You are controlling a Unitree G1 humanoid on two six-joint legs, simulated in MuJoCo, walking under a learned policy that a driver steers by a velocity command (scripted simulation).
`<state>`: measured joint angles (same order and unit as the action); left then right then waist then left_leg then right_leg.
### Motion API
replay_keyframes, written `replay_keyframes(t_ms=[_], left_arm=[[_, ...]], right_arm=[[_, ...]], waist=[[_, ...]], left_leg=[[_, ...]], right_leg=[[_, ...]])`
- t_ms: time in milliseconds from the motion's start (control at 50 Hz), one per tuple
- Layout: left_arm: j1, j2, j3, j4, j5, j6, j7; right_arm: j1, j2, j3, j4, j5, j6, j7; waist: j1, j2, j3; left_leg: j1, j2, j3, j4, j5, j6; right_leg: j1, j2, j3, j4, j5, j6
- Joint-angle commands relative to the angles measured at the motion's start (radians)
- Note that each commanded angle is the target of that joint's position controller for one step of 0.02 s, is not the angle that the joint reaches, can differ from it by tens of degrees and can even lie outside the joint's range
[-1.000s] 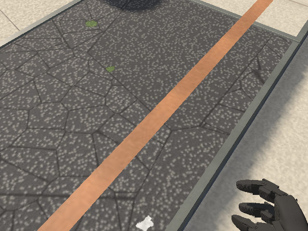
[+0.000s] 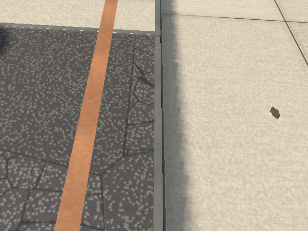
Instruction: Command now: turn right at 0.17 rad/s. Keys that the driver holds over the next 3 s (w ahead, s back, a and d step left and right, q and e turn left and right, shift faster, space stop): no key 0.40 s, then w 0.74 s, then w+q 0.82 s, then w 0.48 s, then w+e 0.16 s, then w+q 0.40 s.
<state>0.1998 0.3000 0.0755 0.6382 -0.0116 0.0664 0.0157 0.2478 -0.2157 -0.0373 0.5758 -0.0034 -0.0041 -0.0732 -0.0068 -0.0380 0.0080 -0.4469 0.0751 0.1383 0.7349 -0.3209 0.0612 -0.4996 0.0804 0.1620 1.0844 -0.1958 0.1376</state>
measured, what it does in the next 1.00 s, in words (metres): walks ahead: right foot 0.12 m lower, then left foot 0.12 m higher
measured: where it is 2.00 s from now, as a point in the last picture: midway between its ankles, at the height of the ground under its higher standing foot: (168, 182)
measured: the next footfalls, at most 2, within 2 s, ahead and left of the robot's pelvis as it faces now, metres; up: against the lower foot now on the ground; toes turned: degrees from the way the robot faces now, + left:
right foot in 0.20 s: -0.02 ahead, -0.13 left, -0.12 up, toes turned -2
left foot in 0.50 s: +0.01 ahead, +0.12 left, +0.00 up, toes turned +3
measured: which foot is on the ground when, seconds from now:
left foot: down 0.00-0.20, up 0.22-0.48, down 0.50-1.00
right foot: up 0.00-0.18, down 0.20-0.56, up 0.58-1.00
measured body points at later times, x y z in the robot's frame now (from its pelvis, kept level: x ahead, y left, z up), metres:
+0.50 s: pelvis -0.03 -0.01 -0.09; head -0.03 -0.01 +0.36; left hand +0.00 +0.20 -0.24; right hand +0.06 -0.23 -0.23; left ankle -0.03 +0.12 -0.72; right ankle -0.06 -0.13 -0.84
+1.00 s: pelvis +0.15 -0.05 -0.04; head +0.17 -0.06 +0.40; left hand +0.39 +0.16 -0.12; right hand +0.10 -0.33 -0.18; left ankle -0.03 +0.12 -0.71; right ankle +0.24 -0.18 -0.78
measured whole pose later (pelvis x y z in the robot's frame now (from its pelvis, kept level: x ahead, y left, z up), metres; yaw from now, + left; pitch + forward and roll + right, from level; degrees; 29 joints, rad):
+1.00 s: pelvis +0.15 -0.05 -0.04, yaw +0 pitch +3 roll +2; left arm -0.01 0.23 0.06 0.76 -0.04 -0.06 -0.06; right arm 0.41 -0.25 -0.06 0.94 0.02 -0.05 -0.05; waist -0.12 -0.02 -0.02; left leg -0.16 0.08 0.04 0.85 -0.72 -0.06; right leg -0.43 -0.06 0.01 0.44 0.15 -0.02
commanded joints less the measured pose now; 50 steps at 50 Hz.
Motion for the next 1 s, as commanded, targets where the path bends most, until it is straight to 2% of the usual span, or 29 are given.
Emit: replay_keyframes(t_ms=[20, 80, 140, 180, 200, 220, 240, 260, 280, 300, 320, 340, 420, 460, 500, 520, 540, 560, 580, 600, 620, 640, 680, 720, 760, 820, 900, 960, 1000], left_arm=[[-0.036, 0.022, -0.007, -0.055, -0.004, -0.019, -0.021], [-0.028, 0.016, -0.012, -0.021, -0.018, -0.024, -0.045], [0.012, -0.012, -0.012, 0.026, -0.027, -0.017, -0.069], [0.123, -0.045, -0.011, 0.087, -0.014, -0.01, -0.071], [0.215, -0.039, -0.01, 0.128, 0.007, -0.018, -0.072], [0.224, 0.011, -0.012, 0.134, 0.037, -0.035, -0.074], [0.196, 0.056, -0.006, 0.141, 0.03, -0.045, -0.085], [0.196, 0.122, 0.016, 0.169, 0.025, -0.046, -0.096], [0.16, 0.198, 0.04, 0.194, 0.017, -0.042, -0.082], [0.034, 0.085, 0.002, 0.159, 0.011, -0.041, -0.061], [-0.059, -0.009, -0.037, 0.143, 0.019, -0.044, -0.04], [-0.086, -0.043, -0.057, 0.143, 0.023, -0.05, -0.025], [0.066, -0.024, -0.05, 0.229, 0.019, -0.048, 0.005], [0.197, -0.014, -0.04, 0.28, 0.015, -0.042, 0.007], [0.216, -0.001, -0.034, 0.279, -0.006, -0.043, 0.003], [0.192, 0.003, -0.031, 0.257, -0.014, -0.053, 0.003], [0.16, 0.003, -0.024, 0.23, -0.027, -0.059, 0.004], [0.124, -0.014, -0.026, 0.214, -0.026, -0.065, 0.003], [0.07, -0.054, -0.03, 0.192, -0.015, -0.075, -0.005], [-0.025, -0.074, -0.029, 0.158, -0.013, -0.088, -0.014], [-0.163, -0.037, -0.013, 0.104, -0.019, -0.11, -0.02], [-0.213, -0.036, -0.007, 0.088, -0.018, -0.137, -0.031], [-0.132, -0.038, 0.002, 0.121, -0.019, -0.148, -0.039], [-0.011, -0.046, 0.009, 0.16, -0.029, -0.121, -0.037], [-0.002, -0.068, 0.0, 0.164, -0.019, -0.102, -0.035], [-0.174, -0.078, -0.016, 0.088, -0.007, -0.117, -0.048], [-0.26, -0.05, -0.018, 0.063, -0.025, -0.125, -0.072], [-0.226, -0.006, -0.003, 0.076, -0.034, -0.129, -0.078], [-0.031, 0.04, 0.03, 0.153, -0.024, -0.13, -0.071]], right_arm=[[0.01, -0.141, -0.049, -0.034, 0.001, 0.001, -0.007], [0.02, -0.141, -0.049, -0.008, 0.002, 0.018, -0.014], [0.001, -0.126, -0.04, 0.019, -0.001, 0.027, -0.024], [0.013, -0.068, -0.016, 0.051, -0.02, 0.025, -0.022], [0.015, 0.005, 0.003, 0.058, -0.031, 0.025, -0.012], [0.015, 0.059, 0.019, 0.057, -0.029, 0.02, 0.016], [0.112, 0.017, 0.007, 0.084, 0.007, 0.008, 0.036], [0.132, -0.052, -0.005, 0.081, 0.028, 0.002, 0.037], [-0.003, -0.055, -0.001, 0.026, 0.055, -0.001, 0.02], [-0.145, -0.098, -0.009, 0.028, 0.053, 0.015, -0.01], [-0.154, -0.095, -0.012, 0.056, 0.036, 0.032, -0.03], [-0.109, -0.069, -0.006, 0.083, 0.016, 0.042, -0.037], [-0.047, 0.046, 0.041, 0.128, -0.011, 0.025, -0.009], [-0.084, 0.049, 0.048, 0.135, -0.001, 0.012, 0.013], [-0.054, 0.017, 0.04, 0.159, 0.013, -0.009, 0.024], [-0.019, -0.026, 0.029, 0.17, 0.011, -0.018, 0.028], [0.007, -0.061, 0.013, 0.195, 0.017, -0.023, 0.034], [0.02, -0.064, 0.005, 0.201, 0.017, -0.03, 0.035], [0.081, -0.104, -0.008, 0.205, 0.011, -0.041, 0.032], [0.216, -0.184, -0.033, 0.229, 0.005, -0.052, 0.024], [0.298, -0.219, -0.047, 0.254, -0.009, -0.079, 0.019], [0.284, -0.206, -0.046, 0.262, -0.008, -0.11, 0.02], [0.192, -0.131, -0.031, 0.287, -0.001, -0.114, 0.029], [0.091, -0.078, -0.014, 0.296, -0.011, -0.087, 0.045], [0.061, -0.093, -0.02, 0.301, 0.0, -0.079, 0.047], [0.091, -0.12, -0.031, 0.318, 0.025, -0.082, 0.029], [0.125, -0.164, -0.047, 0.321, 0.028, -0.071, 0.015], [0.122, -0.18, -0.057, 0.318, 0.019, -0.051, 0.019], [0.106, -0.176, -0.055, 0.318, 0.013, -0.04, 0.031]], waist=[[-0.025, 0.183, -0.107], [-0.051, 0.188, -0.09], [-0.041, 0.129, -0.059], [-0.016, 0.104, -0.061], [-0.003, 0.029, -0.093], [0.002, -0.194, -0.101], [-0.037, -0.176, -0.134], [-0.038, -0.163, -0.144], [-0.025, -0.211, -0.016], [-0.004, -0.105, 0.111], [-0.025, -0.078, 0.142], [-0.049, -0.075, 0.126], [-0.037, -0.093, -0.001], [0.007, -0.138, 0.005], [-0.012, -0.132, 0.067], [-0.024, -0.101, 0.074], [-0.042, 0.023, 0.062], [-0.066, 0.078, 0.052], [-0.103, 0.149, 0.039], [-0.168, 0.238, 0.039], [-0.234, 0.292, 0.081], [-0.222, 0.26, 0.085], [-0.11, 0.197, 0.075], [-0.015, 0.162, 0.068], [0.001, 0.148, 0.078], [-0.044, 0.126, 0.06], [-0.079, 0.125, 0.033], [-0.068, 0.135, 0.039], [0.024, 0.066, -0.055]], left_leg=[[0.161, 0.183, -0.273, -0.196, 0.037, 0.2], [0.023, 0.17, -0.275, -0.116, -0.049, 0.195], [-0.103, 0.136, -0.263, 0.005, -0.067, 0.157], [-0.212, 0.097, -0.224, 0.167, -0.031, 0.106], [-0.314, 0.037, -0.165, 0.417, -0.151, 0.041], [-0.561, -0.035, -0.092, 0.847, -0.52, -0.063], [-0.596, -0.056, -0.178, 1.09, -0.584, -0.1], [-0.604, -0.058, -0.187, 1.165, -0.536, -0.122], [-0.698, -0.015, -0.196, 1.144, -0.443, -0.128], [-0.731, -0.007, -0.225, 1.158, -0.364, -0.133], [-0.661, -0.008, -0.255, 1.143, -0.295, -0.139], [-0.593, -0.003, -0.253, 1.107, -0.262, -0.147], [-0.325, 0.054, -0.125, 0.715, -0.241, -0.104], [-0.148, 0.001, -0.015, 0.601, -0.376, -0.076], [-0.103, -0.055, -0.011, 0.416, -0.423, -0.021], [-0.096, -0.056, -0.076, 0.367, -0.419, 0.026], [-0.081, -0.041, -0.148, 0.299, -0.459, 0.105], [-0.065, 0.003, -0.283, 0.178, -0.603, 0.17], [-0.002, 0.095, -0.556, -0.003, -0.733, 0.258], [0.119, 0.197, -0.894, -0.25, -0.792, 0.36], [0.267, 0.302, -1.151, -0.389, -0.705, 0.42], [0.341, 0.319, -1.193, -0.354, -0.572, 0.39], [0.238, 0.279, -0.92, -0.202, -0.3, 0.274], [-0.001, 0.2, -0.621, -0.19, -0.23, 0.177], [-0.086, 0.162, -0.45, -0.237, -0.185, 0.14], [-0.012, 0.118, -0.302, -0.243, -0.108, 0.108], [0.126, 0.14, -0.27, -0.205, -0.061, 0.093], [0.244, 0.156, -0.284, -0.097, 0.074, 0.066], [0.252, 0.1, -0.207, 0.198, 0.279, 0.029]], right_leg=[[-0.002, -0.053, -0.051, -0.259, 0.001, -0.005], [0.163, -0.078, -0.106, -0.485, 0.11, -0.064], [0.354, -0.076, -0.186, -0.775, 0.316, -0.137], [0.526, -0.063, -0.249, -0.865, 0.347, -0.163], [0.625, -0.136, -0.162, -0.809, 0.392, -0.197], [0.702, -0.307, -0.007, -0.579, 0.941, -0.258], [0.613, -0.398, -0.009, -0.51, 1.089, -0.339], [0.522, -0.441, 0.047, -0.596, 0.805, -0.426], [0.404, -0.526, 0.203, -0.77, 0.266, -0.486], [0.315, -0.497, 0.215, -0.849, -0.002, -0.452], [0.229, -0.458, 0.193, -0.872, -0.097, -0.418], [0.2, -0.422, 0.16, -0.87, -0.106, -0.399], [0.227, -0.278, -0.019, -0.854, -0.03, -0.324], [0.15, -0.283, -0.013, -0.929, -0.194, -0.342], [0.172, -0.299, 0.056, -0.945, -0.295, -0.351], [0.191, -0.298, 0.058, -0.89, -0.232, -0.339], [0.139, -0.249, -0.042, -0.831, -0.238, -0.292], [0.101, -0.163, -0.155, -0.699, -0.196, -0.234], [0.018, -0.086, -0.2, -0.519, -0.11, -0.196], [-0.147, -0.032, -0.147, -0.347, -0.13, -0.187], [-0.42, -0.026, -0.028, -0.077, -0.359, -0.179], [-0.548, -0.055, 0.076, 0.069, -0.355, -0.187], [-0.493, -0.11, 0.026, 0.128, -0.303, -0.177], [-0.266, -0.12, -0.066, 0.109, -0.156, -0.151], [-0.16, -0.114, -0.126, 0.025, 0.03, -0.142], [-0.063, -0.119, -0.14, -0.304, 0.181, -0.134], [0.022, -0.119, -0.142, -0.522, 0.323, -0.121], [0.049, -0.164, -0.13, -0.638, 0.327, -0.158], [0.291, -0.13, -0.203, -0.763, 0.44, -0.193]])
Over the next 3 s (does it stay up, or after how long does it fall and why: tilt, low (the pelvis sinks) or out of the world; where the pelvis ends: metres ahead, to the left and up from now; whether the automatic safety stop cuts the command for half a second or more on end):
stays up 1.27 0.18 0.02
